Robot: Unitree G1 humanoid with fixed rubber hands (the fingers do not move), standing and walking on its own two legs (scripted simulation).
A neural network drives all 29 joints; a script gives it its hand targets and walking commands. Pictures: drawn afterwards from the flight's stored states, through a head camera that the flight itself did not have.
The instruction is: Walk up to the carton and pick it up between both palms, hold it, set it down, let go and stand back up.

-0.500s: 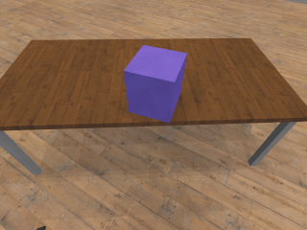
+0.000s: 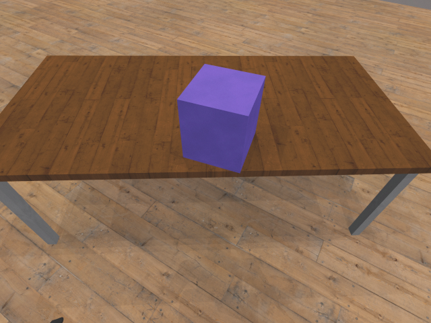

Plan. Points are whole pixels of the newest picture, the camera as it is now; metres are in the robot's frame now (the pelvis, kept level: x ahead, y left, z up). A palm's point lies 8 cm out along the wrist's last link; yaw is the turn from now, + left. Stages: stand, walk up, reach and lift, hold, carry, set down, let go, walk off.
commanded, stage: walk up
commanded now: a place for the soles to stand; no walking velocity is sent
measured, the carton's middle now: (222, 118) +0.73 -0.03 -0.06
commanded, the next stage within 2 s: none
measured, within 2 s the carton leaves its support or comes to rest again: neither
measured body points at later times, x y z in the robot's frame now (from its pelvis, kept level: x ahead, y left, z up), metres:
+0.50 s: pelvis +0.00 -0.01 +0.00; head +0.02 +0.00 +0.45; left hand +0.12 +0.32 -0.10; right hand +0.09 -0.34 -0.10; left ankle +0.04 +0.14 -0.71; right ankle +0.02 -0.13 -0.71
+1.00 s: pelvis +0.00 -0.01 +0.00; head +0.03 +0.00 +0.45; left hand +0.12 +0.32 -0.10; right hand +0.09 -0.35 -0.10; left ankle +0.04 +0.14 -0.71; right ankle +0.02 -0.13 -0.71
